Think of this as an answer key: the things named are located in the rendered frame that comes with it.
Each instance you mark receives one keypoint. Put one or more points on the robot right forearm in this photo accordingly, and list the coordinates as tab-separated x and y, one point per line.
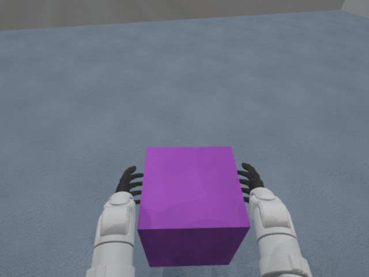
276	237

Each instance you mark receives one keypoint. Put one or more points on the left robot hand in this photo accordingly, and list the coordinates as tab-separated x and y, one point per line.
125	185

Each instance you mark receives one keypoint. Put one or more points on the robot left forearm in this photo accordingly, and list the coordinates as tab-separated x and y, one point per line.
114	240

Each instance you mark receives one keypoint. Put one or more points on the right robot hand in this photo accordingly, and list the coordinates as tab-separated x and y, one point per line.
253	182

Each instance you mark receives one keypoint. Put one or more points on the carton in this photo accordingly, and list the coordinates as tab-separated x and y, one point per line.
192	210

